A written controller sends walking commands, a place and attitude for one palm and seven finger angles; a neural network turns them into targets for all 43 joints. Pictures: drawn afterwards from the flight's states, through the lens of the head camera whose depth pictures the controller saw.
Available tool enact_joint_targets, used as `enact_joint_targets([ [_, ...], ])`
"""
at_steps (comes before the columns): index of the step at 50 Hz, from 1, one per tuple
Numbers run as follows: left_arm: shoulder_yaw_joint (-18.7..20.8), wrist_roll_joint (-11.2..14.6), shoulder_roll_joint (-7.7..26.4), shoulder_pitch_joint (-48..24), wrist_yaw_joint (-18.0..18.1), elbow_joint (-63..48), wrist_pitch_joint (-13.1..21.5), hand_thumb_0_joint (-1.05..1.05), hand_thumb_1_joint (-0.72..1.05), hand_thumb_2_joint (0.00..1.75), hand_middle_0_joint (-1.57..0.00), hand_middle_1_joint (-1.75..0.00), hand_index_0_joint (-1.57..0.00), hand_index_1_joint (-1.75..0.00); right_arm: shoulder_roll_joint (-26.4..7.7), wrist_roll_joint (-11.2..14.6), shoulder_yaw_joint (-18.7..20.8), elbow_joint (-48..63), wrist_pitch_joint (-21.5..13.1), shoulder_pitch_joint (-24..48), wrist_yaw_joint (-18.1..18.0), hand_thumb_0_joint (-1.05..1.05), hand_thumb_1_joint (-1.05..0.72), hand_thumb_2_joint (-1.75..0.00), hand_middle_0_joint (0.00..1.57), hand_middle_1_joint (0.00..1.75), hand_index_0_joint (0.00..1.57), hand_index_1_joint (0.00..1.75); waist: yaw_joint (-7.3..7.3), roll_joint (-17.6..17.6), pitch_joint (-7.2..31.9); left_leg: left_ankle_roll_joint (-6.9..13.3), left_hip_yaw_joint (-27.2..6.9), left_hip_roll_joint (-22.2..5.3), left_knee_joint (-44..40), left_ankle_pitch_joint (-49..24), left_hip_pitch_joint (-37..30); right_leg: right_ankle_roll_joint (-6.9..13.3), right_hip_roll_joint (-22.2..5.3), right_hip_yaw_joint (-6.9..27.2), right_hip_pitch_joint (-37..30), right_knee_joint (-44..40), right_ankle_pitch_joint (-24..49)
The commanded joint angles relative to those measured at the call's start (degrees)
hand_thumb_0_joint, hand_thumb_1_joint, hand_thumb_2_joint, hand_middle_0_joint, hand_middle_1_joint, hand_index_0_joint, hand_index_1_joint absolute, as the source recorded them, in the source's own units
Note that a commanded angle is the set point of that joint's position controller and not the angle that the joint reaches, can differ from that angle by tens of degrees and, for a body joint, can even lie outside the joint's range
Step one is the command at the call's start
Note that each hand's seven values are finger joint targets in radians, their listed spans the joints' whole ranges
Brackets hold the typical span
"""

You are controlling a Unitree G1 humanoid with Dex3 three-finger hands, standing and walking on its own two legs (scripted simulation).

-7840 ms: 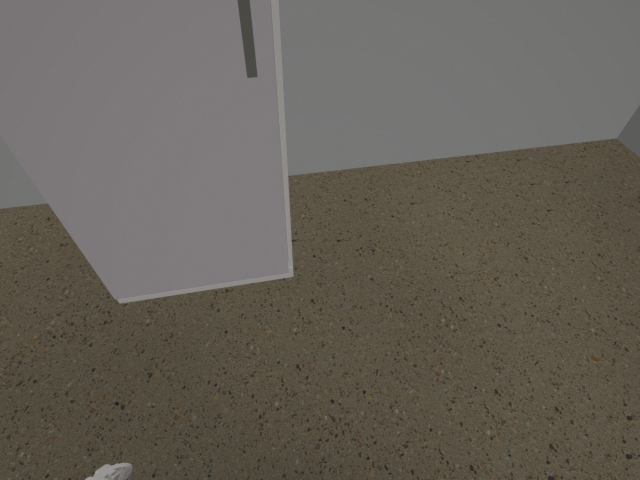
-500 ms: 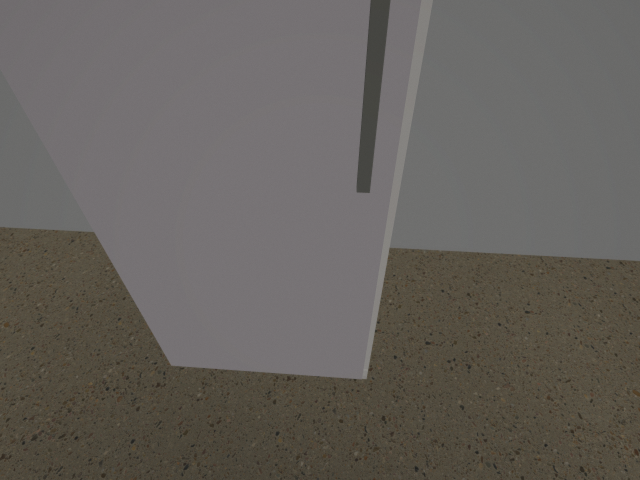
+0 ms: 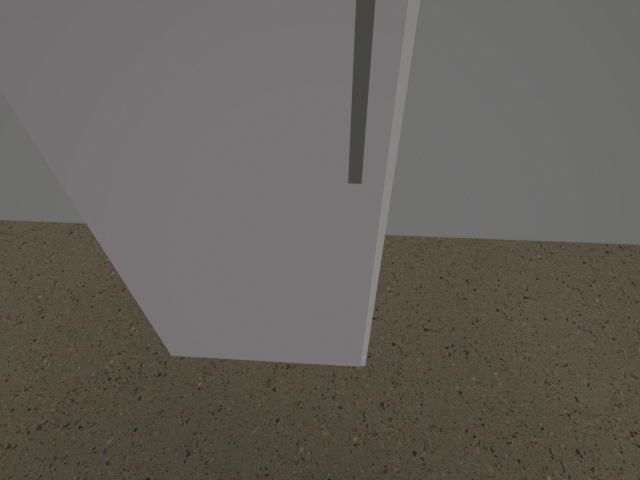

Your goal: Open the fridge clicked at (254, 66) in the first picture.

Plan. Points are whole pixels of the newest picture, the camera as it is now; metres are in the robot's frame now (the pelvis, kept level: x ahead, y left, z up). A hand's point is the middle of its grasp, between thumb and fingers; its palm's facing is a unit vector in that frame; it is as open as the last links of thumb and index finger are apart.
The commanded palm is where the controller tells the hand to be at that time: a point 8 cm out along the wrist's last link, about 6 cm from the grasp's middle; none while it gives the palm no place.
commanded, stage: look again from close up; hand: right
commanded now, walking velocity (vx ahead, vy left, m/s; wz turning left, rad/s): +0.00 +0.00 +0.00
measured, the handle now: (361, 65) +0.55 -0.02 +0.27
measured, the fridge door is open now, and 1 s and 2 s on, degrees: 0 0 0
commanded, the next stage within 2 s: shuffle to correct the standing spot in 1.60 s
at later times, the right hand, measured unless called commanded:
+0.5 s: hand out of the picture -0.01 -0.15 -0.18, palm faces +0.02 +0.99 -0.16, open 7.4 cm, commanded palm none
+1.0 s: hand out of the picture -0.02 -0.15 -0.18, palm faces +0.03 +0.99 -0.16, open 7.4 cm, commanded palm none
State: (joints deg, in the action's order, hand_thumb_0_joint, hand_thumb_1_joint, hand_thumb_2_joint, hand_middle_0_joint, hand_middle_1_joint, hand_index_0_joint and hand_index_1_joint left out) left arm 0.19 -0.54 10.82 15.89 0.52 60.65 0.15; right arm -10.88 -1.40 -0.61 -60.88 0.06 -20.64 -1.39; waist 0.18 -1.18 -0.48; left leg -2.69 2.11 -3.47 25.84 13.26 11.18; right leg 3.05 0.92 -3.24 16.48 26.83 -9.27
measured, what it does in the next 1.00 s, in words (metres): stands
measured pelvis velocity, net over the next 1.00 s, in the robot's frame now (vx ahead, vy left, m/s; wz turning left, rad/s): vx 0.01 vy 0.01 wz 0.00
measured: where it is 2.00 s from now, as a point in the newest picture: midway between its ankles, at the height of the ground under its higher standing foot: outside the picture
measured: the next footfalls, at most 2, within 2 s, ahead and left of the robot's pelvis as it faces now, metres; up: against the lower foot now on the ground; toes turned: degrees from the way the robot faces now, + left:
none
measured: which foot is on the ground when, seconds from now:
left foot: down 0.00-1.00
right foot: down 0.00-1.00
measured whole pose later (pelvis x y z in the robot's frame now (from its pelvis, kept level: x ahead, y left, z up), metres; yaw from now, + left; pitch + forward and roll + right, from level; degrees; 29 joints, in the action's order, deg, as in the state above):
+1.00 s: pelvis +0.01 +0.01 +0.00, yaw +0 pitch -1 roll +1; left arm 0.3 -0.5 8.2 16.7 1.0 63.3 0.2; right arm -8.2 -1.3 -0.3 -62.2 -0.4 -20.7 -1.8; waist 0.1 -0.9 -0.9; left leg -2.1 2.4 -2.8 25.2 13.6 10.4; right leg 2.1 0.3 -2.9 15.5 25.9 -9.4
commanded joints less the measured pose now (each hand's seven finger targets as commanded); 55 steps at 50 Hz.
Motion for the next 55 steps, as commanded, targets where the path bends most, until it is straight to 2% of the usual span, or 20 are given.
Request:
enact_joint_targets([
  [1, 1.4, -0.1, 6.6, 1.5, 0.2, -2.1, 1.2, 0.0, 0.9, 0.9, -0.2, -0.3, -0.2, -0.3, -5.1, 0.2, 1.0, 1.7, -1.2, -3.3, -0.6, 0.0, -0.9, -0.9, 0.2, 0.3, 0.2, 0.3, -0.18, 1.5, -3.0, 3.9, -3.7, -2.6, -5.1, 4.0, 3.1, -1.3, -6.6, 8.9, 1.1, -9.3, -11.1],
  [2, 1.4, -0.1, 6.6, 1.5, 0.2, -2.0, 1.3, 0.0, 0.9, 0.9, -0.2, -0.3, -0.2, -0.3, -4.9, 0.2, 1.0, 1.4, -1.1, -3.5, -0.6, 0.0, -0.9, -0.9, 0.2, 0.3, 0.2, 0.3, -0.07, 2.5, -3.0, 3.8, -3.4, -2.5, -4.7, 3.8, 3.0, -1.3, -6.7, 9.2, 1.3, -9.8, -11.8],
  [4, 1.3, 0.0, 6.2, 1.5, 0.3, -1.6, 1.3, 0.0, 0.9, 0.9, -0.2, -0.3, -0.2, -0.3, -4.7, 0.1, 1.0, 1.2, -1.2, -3.9, -0.7, 0.0, -0.9, -0.9, 0.2, 0.3, 0.2, 0.3, 0.1, 1.3, -3.2, 3.8, -3.4, -2.7, -4.9, 2.4, 2.4, -1.3, -6.6, 8.7, 1.5, -9.2, -10.0],
  [9, 1.1, 0.1, 5.2, 1.8, 0.3, -1.0, 1.3, 0.0, 0.9, 0.9, -0.2, -0.3, -0.2, -0.3, -4.0, 0.2, 0.9, 0.8, -1.4, -4.1, -0.8, 0.0, -0.9, -0.9, 0.2, 0.3, 0.2, 0.3, 0.15, 1.3, -3.0, 3.8, -3.6, -2.9, -5.3, 1.7, 2.3, -1.4, -6.2, 7.9, 0.9, -8.1, -7.6],
  [12, 1.2, 0.0, 4.6, 2.3, 0.3, -0.6, 1.2, 0.0, 0.9, 0.9, -0.2, -0.3, -0.2, -0.3, -3.5, 0.2, 0.9, 0.9, -1.3, -4.0, -0.8, 0.0, -0.9, -0.9, 0.2, 0.3, 0.2, 0.3, 0.02, 0.9, -3.8, 3.8, -3.3, -2.8, -5.4, 3.1, 3.0, -1.6, -6.2, 8.1, 1.3, -8.4, -8.6],
  [18, 1.2, 0.1, 4.1, 2.6, 0.4, -0.2, 1.3, 0.0, 0.9, 0.9, -0.2, -0.3, -0.2, -0.3, -3.2, 0.2, 1.0, 0.7, -1.4, -4.2, -0.9, 0.0, -0.9, -0.9, 0.2, 0.3, 0.2, 0.3, 0.23, 1.0, -3.1, 3.8, -3.2, -2.7, -5.2, 0.8, 1.9, -1.5, -6.4, 7.7, 0.6, -7.9, -5.9],
  [21, 1.1, 0.1, 3.8, 2.7, 0.4, 0.0, 1.1, 0.0, 0.9, 0.9, -0.2, -0.3, -0.2, -0.3, -2.9, 0.3, 1.1, 0.6, -1.3, -4.1, -0.9, 0.0, -0.9, -0.9, 0.2, 0.3, 0.2, 0.3, 0.04, 0.5, -4.2, 3.8, -3.4, -2.8, -5.7, 2.7, 2.8, -1.7, -6.1, 7.6, 0.8, -8.1, -7.2],
  [22, 1.2, 0.0, 3.7, 2.8, 0.4, 0.1, 1.1, 0.0, 0.9, 0.9, -0.2, -0.3, -0.2, -0.3, -2.7, 0.3, 1.1, 0.6, -1.3, -4.2, -0.9, 0.0, -0.9, -0.9, 0.2, 0.3, 0.2, 0.3, 0.03, 1.2, -4.2, 3.9, -3.4, -2.7, -5.7, 3.3, 3.1, -1.7, -6.1, 7.8, 1.0, -8.3, -8.2],
  [27, 1.2, 0.0, 3.7, 3.0, 0.5, 0.2, 1.1, 0.0, 0.9, 0.9, -0.2, -0.3, -0.2, -0.3, -2.5, 0.2, 1.2, 0.6, -1.2, -4.4, -0.9, 0.0, -0.9, -0.9, 0.2, 0.3, 0.2, 0.3, 0.17, 1.9, -4.1, 3.8, -3.0, -2.5, -5.2, 2.5, 2.3, -1.6, -6.4, 8.3, 1.6, -9.0, -9.0],
  [33, 1.2, 0.1, 3.4, 3.3, 0.5, 0.3, 1.1, 0.0, 0.9, 0.9, -0.2, -0.3, -0.2, -0.3, -2.6, 0.2, 1.2, 0.6, -1.4, -4.4, -0.9, 0.0, -0.9, -0.9, 0.2, 0.3, 0.2, 0.3, 0.16, 0.6, -3.5, 3.9, -3.2, -2.7, -5.8, 1.6, 2.0, -1.6, -6.3, 7.6, 0.3, -8.1, -6.3],
  [37, 1.2, 0.0, 3.4, 3.3, 0.6, 0.5, 1.1, 0.0, 0.9, 0.9, -0.2, -0.3, -0.2, -0.3, -2.2, 0.3, 1.3, 0.3, -1.3, -4.6, -0.9, 0.0, -0.9, -0.9, 0.2, 0.3, 0.2, 0.3, 0.09, 2.1, -3.8, 3.8, -3.1, -2.4, -5.5, 2.3, 2.7, -1.6, -6.5, 8.2, 0.3, -9.1, -8.3],
  [42, 1.3, 0.0, 3.4, 3.3, 0.6, 0.5, 1.1, 0.0, 0.9, 0.9, -0.2, -0.3, -0.2, -0.3, -2.2, 0.2, 1.3, 0.1, -1.2, -4.7, -0.9, 0.0, -0.9, -0.9, 0.2, 0.3, 0.2, 0.3, 0.19, 1.4, -4.8, 3.8, -3.0, -2.4, -5.7, 2.9, 2.7, -1.6, -6.5, 8.2, 1.1, -9.7, -9.7],
  [46, 1.2, 0.0, 3.2, 3.6, 0.6, 0.5, 1.0, 0.0, 0.9, 0.9, -0.2, -0.3, -0.2, -0.3, -2.2, 0.2, 1.2, 0.1, -1.4, -4.7, -0.9, 0.0, -0.9, -0.9, 0.2, 0.3, 0.2, 0.3, 0.04, 0.6, -4.2, 3.9, -3.4, -2.5, -6.0, 2.9, 3.0, -1.7, -6.3, 7.7, 0.1, -8.8, -8.1],
  [52, 1.2, 0.0, 3.2, 3.4, 0.6, 0.7, 1.1, 0.0, 0.9, 0.9, -0.2, -0.3, -0.2, -0.3, -2.0, 0.2, 1.3, 0.0, -1.4, -4.7, -0.8, 0.0, -0.9, -0.9, 0.2, 0.3, 0.2, 0.3, 0.01, 1.0, -4.3, 3.9, -3.4, -2.4, -6.0, 3.0, 3.1, -1.7, -6.3, 7.7, 0.0, -9.0, -8.3],
  [55, 1.2, 0.0, 3.1, 3.5, 0.6, 0.8, 1.2, 0.0, 0.9, 0.9, -0.2, -0.3, -0.2, -0.3, -2.1, 0.2, 1.3, 0.0, -1.5, -4.7, -0.9, 0.0, -0.9, -0.9, 0.2, 0.3, 0.2, 0.3, 0.13, 1.1, -3.3, 3.9, -3.4, -2.5, -5.8, 1.4, 2.3, -1.7, -6.3, 7.4, -0.8, -8.5, -6.0],
])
